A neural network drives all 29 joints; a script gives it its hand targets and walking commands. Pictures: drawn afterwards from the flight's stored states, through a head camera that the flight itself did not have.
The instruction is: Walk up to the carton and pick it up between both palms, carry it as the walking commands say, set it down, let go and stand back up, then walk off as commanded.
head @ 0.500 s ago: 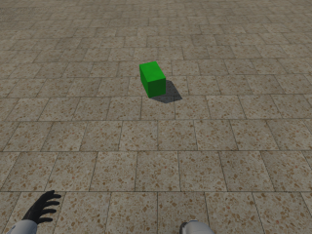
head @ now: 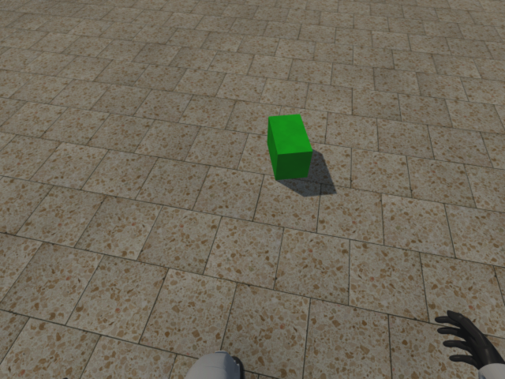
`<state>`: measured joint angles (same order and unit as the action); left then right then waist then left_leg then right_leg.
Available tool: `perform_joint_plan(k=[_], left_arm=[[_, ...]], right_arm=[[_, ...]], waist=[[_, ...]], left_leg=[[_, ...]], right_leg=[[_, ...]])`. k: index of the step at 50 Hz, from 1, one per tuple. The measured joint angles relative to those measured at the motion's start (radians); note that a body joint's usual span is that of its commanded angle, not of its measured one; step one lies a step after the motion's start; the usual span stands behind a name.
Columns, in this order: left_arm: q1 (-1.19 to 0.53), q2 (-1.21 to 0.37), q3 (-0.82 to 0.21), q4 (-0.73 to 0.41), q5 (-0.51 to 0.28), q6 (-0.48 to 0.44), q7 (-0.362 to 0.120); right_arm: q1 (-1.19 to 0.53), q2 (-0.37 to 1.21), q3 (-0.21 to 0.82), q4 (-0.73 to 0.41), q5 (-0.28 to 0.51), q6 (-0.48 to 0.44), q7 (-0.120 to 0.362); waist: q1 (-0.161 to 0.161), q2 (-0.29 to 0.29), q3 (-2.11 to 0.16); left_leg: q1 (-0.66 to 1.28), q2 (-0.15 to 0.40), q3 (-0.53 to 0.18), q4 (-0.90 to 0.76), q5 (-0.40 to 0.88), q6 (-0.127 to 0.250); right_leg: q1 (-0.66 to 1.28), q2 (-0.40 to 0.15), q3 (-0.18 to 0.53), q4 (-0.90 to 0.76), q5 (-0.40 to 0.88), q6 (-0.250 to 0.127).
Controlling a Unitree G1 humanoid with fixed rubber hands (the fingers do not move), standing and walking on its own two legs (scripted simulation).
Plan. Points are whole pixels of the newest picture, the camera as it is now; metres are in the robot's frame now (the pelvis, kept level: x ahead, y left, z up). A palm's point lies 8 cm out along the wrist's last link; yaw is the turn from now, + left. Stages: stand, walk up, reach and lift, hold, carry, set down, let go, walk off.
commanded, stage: walk up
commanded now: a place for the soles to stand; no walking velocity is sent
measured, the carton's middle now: (287, 146) +1.24 -0.07 -0.66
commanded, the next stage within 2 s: none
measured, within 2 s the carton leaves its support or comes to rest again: neither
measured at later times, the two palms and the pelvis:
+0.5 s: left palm (139, 230) +0.34 +0.26 -0.03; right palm out of the picture +0.29 -0.42 -0.08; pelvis +0.22 -0.08 +0.01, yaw +0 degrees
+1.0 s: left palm (176, 178) +0.51 +0.24 -0.07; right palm (487, 188) +0.51 -0.44 -0.04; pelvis +0.42 -0.09 +0.01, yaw +0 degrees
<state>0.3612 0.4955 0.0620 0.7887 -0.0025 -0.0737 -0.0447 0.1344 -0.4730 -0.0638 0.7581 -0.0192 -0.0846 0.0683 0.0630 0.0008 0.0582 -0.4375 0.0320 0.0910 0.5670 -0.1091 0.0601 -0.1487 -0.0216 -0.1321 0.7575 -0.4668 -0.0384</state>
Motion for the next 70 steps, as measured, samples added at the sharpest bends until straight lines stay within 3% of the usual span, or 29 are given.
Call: perform_joint_plan(k=[2, 4, 11, 15, 17, 20, 22, 24, 29, 36, 39, 41, 43, 49, 54, 57, 60, 65, 70], left_arm=[[-0.019, -0.009, -0.011, -0.006, -0.001, 0.003, 0.002], [-0.033, -0.014, -0.015, -0.010, 0.004, 0.000, -0.003], [-0.085, -0.019, 0.004, -0.002, 0.020, 0.011, -0.043], [-0.136, -0.009, 0.025, 0.006, 0.021, 0.009, -0.057], [-0.154, 0.001, 0.034, 0.004, 0.022, 0.002, -0.057], [-0.174, 0.002, 0.045, -0.012, 0.024, -0.018, -0.035], [-0.170, -0.010, 0.039, -0.021, 0.015, -0.023, -0.022], [-0.152, -0.019, 0.033, -0.021, 0.007, -0.025, -0.012], [-0.081, -0.016, 0.025, -0.019, 0.004, -0.029, -0.009], [0.008, 0.005, 0.013, -0.017, 0.007, -0.011, -0.012], [0.023, 0.003, 0.000, -0.022, 0.004, -0.002, -0.006], [0.010, -0.006, -0.011, -0.019, 0.001, 0.007, 0.001], [-0.002, -0.012, -0.016, -0.016, 0.002, 0.008, 0.004], [-0.043, -0.023, -0.005, -0.011, 0.014, 0.007, -0.024], [-0.078, -0.002, 0.024, -0.010, 0.022, -0.007, -0.034], [-0.086, 0.005, 0.037, -0.022, 0.022, -0.025, -0.015], [-0.080, -0.005, 0.032, -0.027, 0.009, -0.029, 0.000], [-0.035, 0.003, 0.025, -0.029, 0.008, -0.031, 0.002], [0.010, 0.020, 0.015, -0.034, 0.009, -0.016, -0.005]], right_arm=[[0.013, 0.002, -0.002, -0.013, 0.022, -0.005, -0.013], [0.041, 0.004, 0.000, -0.015, 0.032, -0.007, -0.022], [0.155, -0.037, -0.012, 0.000, 0.013, -0.021, -0.014], [0.198, -0.059, -0.017, 0.024, 0.014, -0.012, -0.007], [0.211, -0.064, -0.016, 0.036, 0.011, -0.007, -0.009], [0.208, -0.057, -0.009, 0.054, 0.010, 0.001, -0.020], [0.191, -0.046, 0.003, 0.064, 0.017, 0.003, -0.028], [0.177, -0.035, 0.012, 0.067, 0.017, 0.001, -0.028], [0.140, -0.014, 0.017, 0.067, 0.006, 0.007, -0.006], [0.070, 0.003, 0.014, 0.042, 0.008, 0.012, 0.011], [0.054, -0.006, 0.002, 0.010, 0.001, -0.007, -0.007], [0.057, -0.005, -0.002, -0.008, 0.017, -0.011, -0.019], [0.074, -0.003, -0.002, -0.015, 0.027, -0.010, -0.026], [0.144, -0.032, -0.012, -0.018, 0.011, -0.008, -0.020], [0.192, -0.058, -0.017, -0.002, 0.010, 0.008, -0.011], [0.192, -0.051, -0.009, 0.021, 0.011, 0.018, -0.023], [0.175, -0.036, 0.006, 0.040, 0.013, 0.016, -0.028], [0.148, -0.013, 0.014, 0.045, 0.006, 0.016, -0.007], [0.112, 0.000, 0.011, 0.035, 0.006, 0.016, 0.007]], waist=[[-0.012, -0.022, 0.005], [-0.025, -0.043, -0.004], [-0.092, -0.046, -0.034], [-0.116, -0.027, -0.046], [-0.120, -0.018, -0.055], [-0.106, 0.015, -0.050], [-0.090, 0.034, -0.043], [-0.074, 0.052, -0.040], [-0.037, 0.057, -0.032], [0.005, 0.019, -0.012], [-0.001, -0.002, -0.003], [-0.015, -0.021, 0.002], [-0.030, -0.041, -0.003], [-0.085, -0.041, -0.023], [-0.106, -0.011, -0.042], [-0.089, 0.024, -0.044], [-0.066, 0.054, -0.037], [-0.034, 0.055, -0.029], [-0.008, 0.020, -0.018]], left_leg=[[0.024, -0.010, 0.010, 0.023, -0.049, 0.004], [0.069, -0.016, 0.021, -0.005, -0.073, -0.002], [0.204, -0.009, 0.030, -0.088, -0.127, -0.025], [0.260, 0.012, 0.023, -0.075, -0.194, -0.056], [0.276, 0.028, 0.015, -0.030, -0.250, -0.065], [0.181, 0.043, -0.056, 0.257, -0.349, -0.034], [0.085, 0.013, -0.114, 0.448, -0.325, -0.023], [0.014, 0.020, -0.117, 0.490, -0.268, -0.029], [-0.079, 0.057, -0.080, 0.305, -0.174, -0.061], [-0.012, 0.032, -0.027, 0.009, -0.062, -0.043], [0.037, 0.003, -0.011, -0.016, -0.004, -0.014], [0.049, -0.004, -0.004, 0.023, -0.057, -0.013], [0.085, -0.008, 0.001, 0.006, -0.093, -0.018], [0.177, 0.002, 0.007, -0.042, -0.139, -0.029], [0.200, 0.036, -0.007, 0.057, -0.261, -0.042], [0.096, 0.029, -0.090, 0.327, -0.364, -0.017], [-0.012, 0.015, -0.122, 0.478, -0.297, -0.024], [-0.077, 0.048, -0.079, 0.311, -0.207, -0.050], [-0.015, 0.034, -0.040, 0.076, -0.127, -0.042]], right_leg=[[-0.126, 0.003, 0.071, 0.245, 0.031, 0.003], [-0.226, -0.014, 0.104, 0.327, 0.067, 0.008], [-0.373, -0.093, 0.123, 0.032, 0.203, 0.039], [-0.349, -0.088, 0.105, -0.124, 0.295, 0.034], [-0.299, -0.071, 0.086, -0.177, 0.280, 0.025], [-0.284, -0.038, 0.058, -0.130, 0.288, 0.013], [-0.251, -0.029, 0.042, -0.133, 0.254, 0.004], [-0.198, -0.017, 0.024, -0.181, 0.246, -0.002], [-0.090, 0.000, -0.005, -0.281, 0.232, -0.010], [0.008, 0.000, -0.014, -0.262, 0.125, 0.012], [-0.047, -0.021, 0.015, -0.044, 0.033, 0.006], [-0.150, -0.011, 0.079, 0.188, 0.030, 0.005], [-0.233, -0.019, 0.107, 0.280, 0.050, 0.009], [-0.335, -0.073, 0.109, 0.057, 0.139, 0.031], [-0.274, -0.054, 0.079, -0.144, 0.216, 0.018], [-0.277, -0.027, 0.054, -0.082, 0.243, 0.009], [-0.215, -0.015, 0.031, -0.120, 0.207, 0.001], [-0.116, -0.014, 0.012, -0.211, 0.199, 0.004], [-0.060, -0.028, 0.014, -0.197, 0.132, 0.020]])
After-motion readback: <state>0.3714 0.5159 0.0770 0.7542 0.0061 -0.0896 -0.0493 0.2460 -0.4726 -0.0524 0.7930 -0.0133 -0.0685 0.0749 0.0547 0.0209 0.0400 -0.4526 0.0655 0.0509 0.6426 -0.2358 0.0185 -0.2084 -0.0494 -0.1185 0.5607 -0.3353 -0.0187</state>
